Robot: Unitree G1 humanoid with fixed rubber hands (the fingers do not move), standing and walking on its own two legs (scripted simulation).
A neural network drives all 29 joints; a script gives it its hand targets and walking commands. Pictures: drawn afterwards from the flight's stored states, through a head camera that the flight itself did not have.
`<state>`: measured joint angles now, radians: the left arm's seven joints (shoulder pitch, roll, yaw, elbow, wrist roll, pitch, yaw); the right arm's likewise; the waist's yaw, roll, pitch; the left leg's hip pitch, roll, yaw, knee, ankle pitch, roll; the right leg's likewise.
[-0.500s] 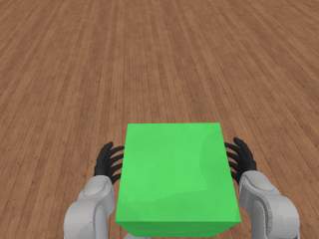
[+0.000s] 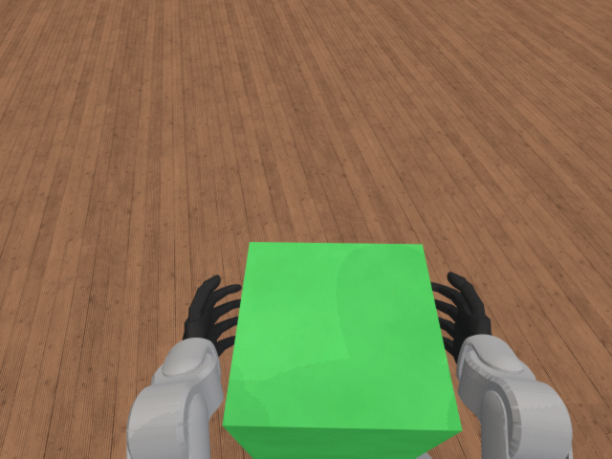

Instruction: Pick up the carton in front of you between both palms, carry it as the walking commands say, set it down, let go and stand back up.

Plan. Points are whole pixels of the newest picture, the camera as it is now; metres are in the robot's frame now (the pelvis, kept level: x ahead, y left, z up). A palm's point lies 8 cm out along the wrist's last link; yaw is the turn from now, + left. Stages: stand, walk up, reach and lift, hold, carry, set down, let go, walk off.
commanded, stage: carry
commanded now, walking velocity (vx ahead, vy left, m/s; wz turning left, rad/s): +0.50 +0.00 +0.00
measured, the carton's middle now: (332, 360) +0.23 +0.00 -0.02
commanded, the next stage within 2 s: none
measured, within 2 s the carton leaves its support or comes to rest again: neither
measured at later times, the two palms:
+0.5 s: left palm (241, 152) +0.54 +0.13 +0.08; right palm (418, 143) +0.57 -0.17 +0.06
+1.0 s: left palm (227, 99) +0.69 +0.17 +0.08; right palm (386, 94) +0.70 -0.13 +0.08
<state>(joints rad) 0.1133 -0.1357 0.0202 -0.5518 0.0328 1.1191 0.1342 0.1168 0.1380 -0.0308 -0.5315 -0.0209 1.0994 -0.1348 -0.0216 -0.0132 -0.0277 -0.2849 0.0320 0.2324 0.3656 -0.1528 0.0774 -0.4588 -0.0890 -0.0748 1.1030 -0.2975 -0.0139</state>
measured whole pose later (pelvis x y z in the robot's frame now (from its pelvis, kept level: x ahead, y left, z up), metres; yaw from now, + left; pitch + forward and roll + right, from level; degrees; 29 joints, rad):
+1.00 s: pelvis +0.47 +0.01 -0.01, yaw +1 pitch +4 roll +1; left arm 0.07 -0.13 0.04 -0.55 0.02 1.17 0.15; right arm 0.07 0.13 -0.04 -0.53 -0.02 1.14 -0.14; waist 0.00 -0.03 -0.12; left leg -0.30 0.05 0.21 0.50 -0.27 0.03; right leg -0.16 -0.10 -0.17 0.48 -0.37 0.04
